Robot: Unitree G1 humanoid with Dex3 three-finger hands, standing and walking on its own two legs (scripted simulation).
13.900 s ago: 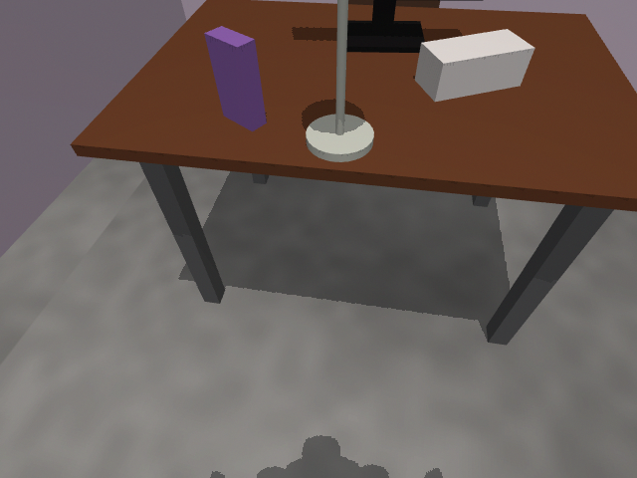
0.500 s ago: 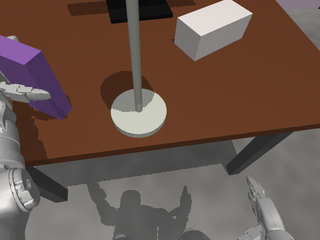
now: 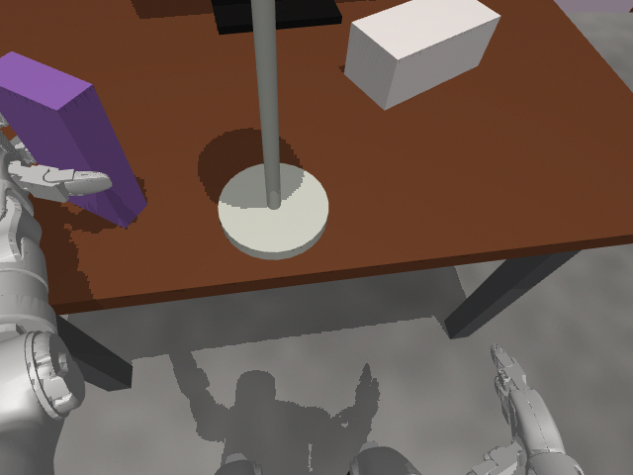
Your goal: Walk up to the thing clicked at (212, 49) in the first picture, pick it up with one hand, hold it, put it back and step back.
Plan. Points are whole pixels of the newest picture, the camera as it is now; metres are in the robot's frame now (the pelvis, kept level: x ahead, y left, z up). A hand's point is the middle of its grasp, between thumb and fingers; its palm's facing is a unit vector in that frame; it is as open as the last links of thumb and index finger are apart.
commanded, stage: close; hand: left
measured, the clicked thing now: (75, 151) +0.49 +0.23 +0.11
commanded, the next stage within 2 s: settle in 0.72 s
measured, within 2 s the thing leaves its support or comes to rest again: leaves its support in 1.04 s
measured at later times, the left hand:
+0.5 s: hand (56, 149) +0.49 +0.25 +0.12, palm faces +0.26 -0.96 +0.01, open 12.7 cm
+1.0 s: hand (61, 149) +0.49 +0.24 +0.12, palm faces +0.26 -0.97 -0.02, open 12.8 cm
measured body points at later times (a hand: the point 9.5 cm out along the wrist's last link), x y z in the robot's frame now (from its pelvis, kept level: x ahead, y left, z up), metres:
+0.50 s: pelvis -0.01 +0.00 +0.00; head +0.08 +0.02 +0.44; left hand +0.47 +0.30 +0.12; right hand +0.15 -0.25 -0.04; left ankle +0.01 +0.12 -0.69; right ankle -0.01 -0.15 -0.69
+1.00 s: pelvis +0.00 +0.00 +0.00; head +0.08 +0.02 +0.45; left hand +0.47 +0.29 +0.13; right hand +0.15 -0.25 -0.03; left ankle +0.01 +0.12 -0.69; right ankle -0.01 -0.15 -0.69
